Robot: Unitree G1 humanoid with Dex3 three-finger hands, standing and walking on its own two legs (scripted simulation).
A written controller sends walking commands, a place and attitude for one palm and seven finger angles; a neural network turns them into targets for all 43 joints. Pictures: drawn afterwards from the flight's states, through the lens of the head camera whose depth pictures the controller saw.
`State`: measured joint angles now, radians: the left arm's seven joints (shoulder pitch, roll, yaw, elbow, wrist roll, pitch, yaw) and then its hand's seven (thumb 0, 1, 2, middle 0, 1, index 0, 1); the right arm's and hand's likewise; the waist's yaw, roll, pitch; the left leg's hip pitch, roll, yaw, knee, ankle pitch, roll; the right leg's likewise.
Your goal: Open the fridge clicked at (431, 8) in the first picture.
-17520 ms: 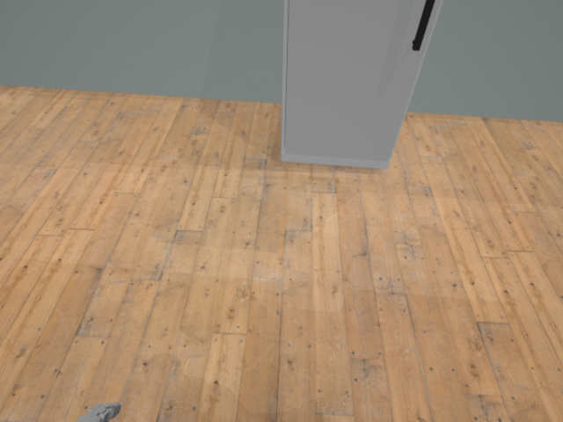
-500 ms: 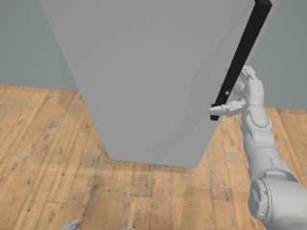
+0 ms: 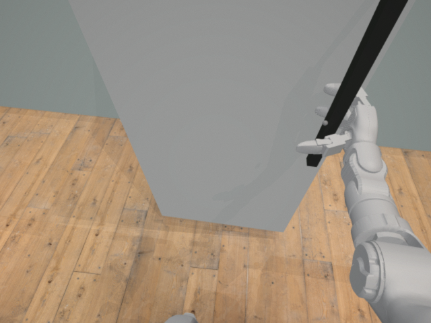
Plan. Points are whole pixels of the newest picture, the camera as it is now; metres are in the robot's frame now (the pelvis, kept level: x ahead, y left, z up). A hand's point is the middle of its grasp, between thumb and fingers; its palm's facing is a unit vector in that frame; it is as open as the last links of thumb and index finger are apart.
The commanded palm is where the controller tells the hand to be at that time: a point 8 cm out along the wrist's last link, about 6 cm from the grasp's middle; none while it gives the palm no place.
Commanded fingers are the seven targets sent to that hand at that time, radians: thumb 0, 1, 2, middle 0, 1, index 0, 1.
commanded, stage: slide the fingers in behind the handle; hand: right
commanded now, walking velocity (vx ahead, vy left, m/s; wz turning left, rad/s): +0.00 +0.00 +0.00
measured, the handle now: (339, 96) +0.53 -0.14 +0.14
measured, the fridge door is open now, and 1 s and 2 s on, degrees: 0 0 0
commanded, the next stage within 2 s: grip the handle and tug to test in 0.32 s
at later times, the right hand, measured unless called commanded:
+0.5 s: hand (326, 126) +0.46 -0.12 +0.12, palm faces +0.01 +1.00 +0.00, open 13.9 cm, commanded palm +0.43 -0.16 +0.12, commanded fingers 0.00 0.27 -0.40 0.32 1.23 0.32 1.23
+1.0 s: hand (327, 124) +0.47 -0.12 +0.12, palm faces +0.01 +1.00 +0.00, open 7.3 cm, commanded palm +0.44 -0.17 +0.12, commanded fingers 0.00 -0.90 -0.90 0.45 1.40 0.45 1.40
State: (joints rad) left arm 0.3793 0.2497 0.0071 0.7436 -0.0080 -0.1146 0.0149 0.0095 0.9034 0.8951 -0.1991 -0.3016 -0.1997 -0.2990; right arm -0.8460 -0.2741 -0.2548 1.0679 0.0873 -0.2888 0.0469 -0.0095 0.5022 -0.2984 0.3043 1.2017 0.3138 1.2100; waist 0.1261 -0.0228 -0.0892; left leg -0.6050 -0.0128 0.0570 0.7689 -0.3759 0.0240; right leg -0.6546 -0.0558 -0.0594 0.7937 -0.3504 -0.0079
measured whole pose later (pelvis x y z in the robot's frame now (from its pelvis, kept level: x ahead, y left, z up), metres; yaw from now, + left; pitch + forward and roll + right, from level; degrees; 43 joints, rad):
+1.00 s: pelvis +0.01 +0.00 +0.00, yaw +0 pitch +10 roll +1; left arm 0.35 0.24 0.01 0.74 -0.02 -0.11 0.02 0.01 0.90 0.90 -0.20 -0.30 -0.20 -0.30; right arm -0.78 -0.25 -0.22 0.99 0.11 -0.27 0.04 0.00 -0.45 -0.71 0.36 1.31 0.37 1.32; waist 0.10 -0.03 -0.09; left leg -0.54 -0.01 0.06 0.74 -0.37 0.03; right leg -0.59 -0.05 -0.06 0.76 -0.35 0.00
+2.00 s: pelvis +0.03 +0.00 +0.01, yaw +2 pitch +10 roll +1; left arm 0.35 0.23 0.02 0.69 -0.02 -0.09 0.00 0.01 0.90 0.90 -0.20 -0.30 -0.20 -0.30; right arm -0.57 -0.21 -0.21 0.70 0.12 -0.16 0.02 0.01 -0.75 -0.77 0.30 1.40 0.31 1.40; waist 0.09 -0.03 -0.11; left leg -0.48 -0.02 0.02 0.68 -0.38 0.02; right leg -0.51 -0.06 -0.09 0.70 -0.36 -0.01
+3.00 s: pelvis +0.07 +0.03 +0.04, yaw +1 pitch +3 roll -2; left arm 0.15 0.18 -0.05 0.51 0.01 0.02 0.07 0.01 0.90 0.90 -0.20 -0.30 -0.20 -0.30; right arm 0.32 -0.12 0.06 -0.19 0.05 0.01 -0.08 -0.02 -0.62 -0.76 0.33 1.30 0.35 1.39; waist 0.00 -0.10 -0.04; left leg -0.20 0.00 0.11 0.51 -0.27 0.03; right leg -0.24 -0.02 0.03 0.53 -0.18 0.02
